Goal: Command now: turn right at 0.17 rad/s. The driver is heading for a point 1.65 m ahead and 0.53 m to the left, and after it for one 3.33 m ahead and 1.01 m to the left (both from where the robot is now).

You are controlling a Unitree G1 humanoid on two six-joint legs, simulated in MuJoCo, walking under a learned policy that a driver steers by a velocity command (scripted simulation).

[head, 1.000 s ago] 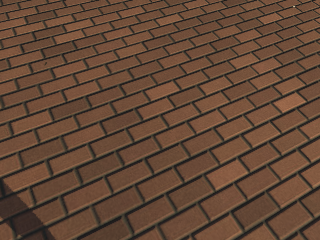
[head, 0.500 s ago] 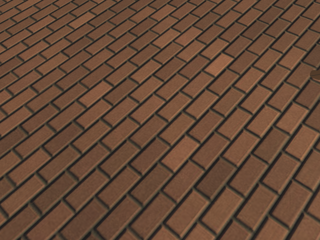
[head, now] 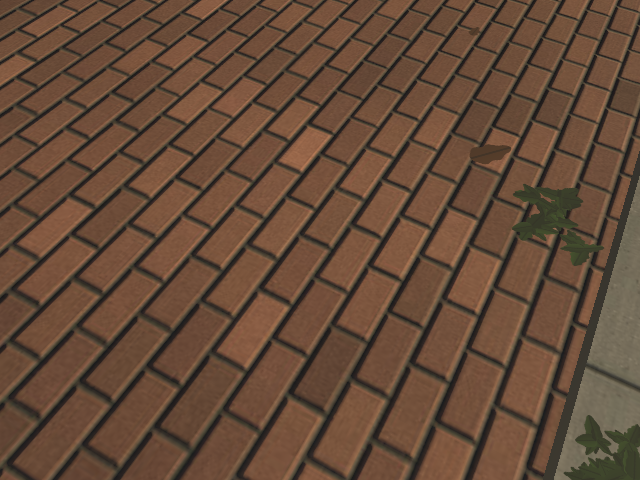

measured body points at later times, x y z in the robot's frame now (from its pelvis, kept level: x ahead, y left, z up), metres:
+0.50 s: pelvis +0.00 -0.04 -0.01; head +0.01 -0.04 +0.44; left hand +0.13 +0.21 -0.12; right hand +0.11 -0.30 -0.13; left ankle +0.01 +0.12 -0.74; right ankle -0.02 -0.15 -0.74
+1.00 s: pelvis +0.14 +0.01 +0.00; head +0.17 +0.03 +0.45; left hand +0.34 +0.25 -0.09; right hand +0.11 -0.25 -0.12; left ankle +0.03 +0.09 -0.74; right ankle +0.29 -0.16 -0.68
